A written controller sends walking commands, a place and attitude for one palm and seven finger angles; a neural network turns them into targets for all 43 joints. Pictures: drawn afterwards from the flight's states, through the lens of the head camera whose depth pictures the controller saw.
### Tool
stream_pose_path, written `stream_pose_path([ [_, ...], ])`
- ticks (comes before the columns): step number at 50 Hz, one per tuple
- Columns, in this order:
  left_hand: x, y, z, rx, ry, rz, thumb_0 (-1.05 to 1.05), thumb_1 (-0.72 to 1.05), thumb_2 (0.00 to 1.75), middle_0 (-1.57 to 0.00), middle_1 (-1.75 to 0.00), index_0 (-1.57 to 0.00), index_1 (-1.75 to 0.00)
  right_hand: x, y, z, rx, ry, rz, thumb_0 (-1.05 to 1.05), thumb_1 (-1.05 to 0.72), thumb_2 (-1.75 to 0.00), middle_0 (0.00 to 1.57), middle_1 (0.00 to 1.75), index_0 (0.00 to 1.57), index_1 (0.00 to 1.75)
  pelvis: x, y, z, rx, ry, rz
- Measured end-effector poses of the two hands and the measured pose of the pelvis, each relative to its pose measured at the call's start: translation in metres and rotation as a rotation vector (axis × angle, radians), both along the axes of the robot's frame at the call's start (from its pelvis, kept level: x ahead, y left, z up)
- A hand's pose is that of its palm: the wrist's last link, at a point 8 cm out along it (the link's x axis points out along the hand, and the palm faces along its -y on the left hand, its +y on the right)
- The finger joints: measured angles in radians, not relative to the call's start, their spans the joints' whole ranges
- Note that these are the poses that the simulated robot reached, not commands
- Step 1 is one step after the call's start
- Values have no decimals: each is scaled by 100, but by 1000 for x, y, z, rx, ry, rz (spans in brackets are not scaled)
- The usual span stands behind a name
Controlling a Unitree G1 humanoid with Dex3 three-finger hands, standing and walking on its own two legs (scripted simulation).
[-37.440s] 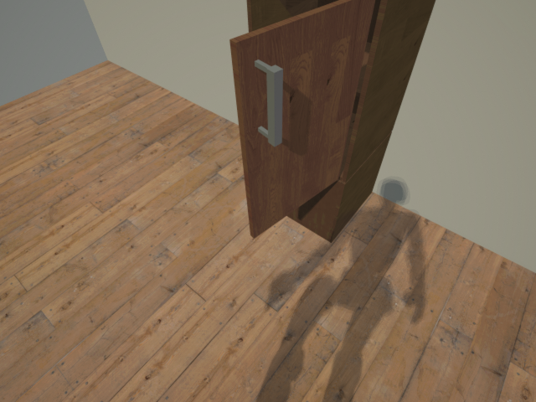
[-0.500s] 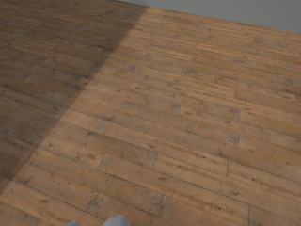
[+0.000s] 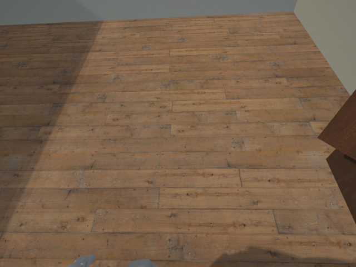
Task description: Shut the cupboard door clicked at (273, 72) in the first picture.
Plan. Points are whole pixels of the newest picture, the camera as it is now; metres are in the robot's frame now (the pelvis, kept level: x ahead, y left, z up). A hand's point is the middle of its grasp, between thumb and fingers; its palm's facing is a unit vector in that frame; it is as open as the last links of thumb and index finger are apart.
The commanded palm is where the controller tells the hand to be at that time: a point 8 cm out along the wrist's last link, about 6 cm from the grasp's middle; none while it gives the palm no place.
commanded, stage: turn to face it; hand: left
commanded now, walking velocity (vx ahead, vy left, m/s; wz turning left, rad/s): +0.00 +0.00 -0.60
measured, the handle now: out of the picture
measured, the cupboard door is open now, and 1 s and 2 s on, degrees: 44 44 44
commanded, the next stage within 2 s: take the last steps up to it in 1.26 s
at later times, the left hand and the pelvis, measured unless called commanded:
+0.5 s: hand (104, 258) +0.16 +0.22 -0.16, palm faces -0.22 -0.95 -0.21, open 7.4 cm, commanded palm none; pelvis +0.03 +0.03 +0.01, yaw -17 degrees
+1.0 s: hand (147, 235) +0.21 +0.11 -0.14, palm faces -0.52 -0.82 -0.24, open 7.4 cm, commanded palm none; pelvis +0.04 -0.02 +0.01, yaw -33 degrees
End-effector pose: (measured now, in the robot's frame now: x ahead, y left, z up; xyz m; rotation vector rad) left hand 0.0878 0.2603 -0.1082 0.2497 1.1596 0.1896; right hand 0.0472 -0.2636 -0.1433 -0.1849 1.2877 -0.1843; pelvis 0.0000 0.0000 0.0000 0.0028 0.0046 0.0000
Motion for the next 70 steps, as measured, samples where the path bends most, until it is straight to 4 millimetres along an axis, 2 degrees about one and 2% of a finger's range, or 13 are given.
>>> stream_pose_path([
  [4,2,-13,5,-5,35,-28,1,91,90,-20,-30,-20,-30,4,-10,13,-9,-22,-38,1,-91,-90,20,30,20,29,3,-4,11,15,8,-44],
  [9,8,-20,-1,-32,67,-72,1,91,90,-20,-30,-20,-30,15,-11,27,-25,-74,-69,1,-91,-90,20,30,20,29,9,-3,15,20,15,-95],
  [17,30,-3,-27,-76,100,-126,1,90,90,-20,-30,-20,-30,32,10,37,-80,-169,-119,1,-91,-90,20,30,20,29,23,21,3,-12,22,-190],
  [19,40,3,-32,-79,104,-143,1,90,90,-20,-30,-20,-30,27,17,38,-90,-171,-127,1,-91,-90,20,30,20,29,24,25,2,-10,13,-214],
  [23,64,6,-26,-77,96,-199,1,91,90,-20,-30,-20,-30,6,28,44,-85,-139,-162,1,-91,-90,20,30,21,29,27,27,9,-20,6,-272],
  [28,93,-3,-13,-59,83,-274,1,91,90,-20,-30,-20,-30,-25,31,41,-62,-93,-248,1,-91,-90,20,30,21,29,29,24,14,-29,12,-337],
  [35,133,-52,-5,-14,23,-425,1,91,90,-20,-30,-20,-30,-83,13,11,-9,-35,-407,1,-91,-90,20,30,21,30,28,-1,2,-8,7,-431],
  [39,141,-81,1,1,-11,-484,1,91,90,-20,-30,-20,-30,-106,-2,0,-4,16,-479,1,-91,-90,20,30,21,29,26,-11,0,-5,2,-469],
  [43,139,-96,6,0,18,-519,1,91,90,-20,-30,-20,-30,-108,-12,12,-16,-2,-520,1,-91,-90,20,30,20,29,28,-15,10,16,5,-517],
  [49,142,-108,-2,-32,57,-566,1,90,90,-20,-30,-20,-30,-97,-15,28,-45,-52,-551,1,-91,-90,20,30,20,29,35,-16,15,15,11,-565],
  [58,171,-96,-33,-75,101,-584,1,90,90,-20,-30,-20,-30,-73,9,35,-112,-94,-575,1,-91,-90,20,30,20,29,63,1,2,-17,12,-634],
  [64,188,-96,-25,-67,119,-628,1,91,90,-20,-30,-20,-30,-83,38,41,-80,-53,-612,1,-91,-90,20,30,21,29,67,3,13,-29,8,-685],
  [70,194,-113,-14,-38,117,-690,1,91,90,-20,-30,-20,-30,-110,57,28,-17,-17,-700,1,-91,-90,20,30,21,29,65,-2,14,-32,7,-730],
])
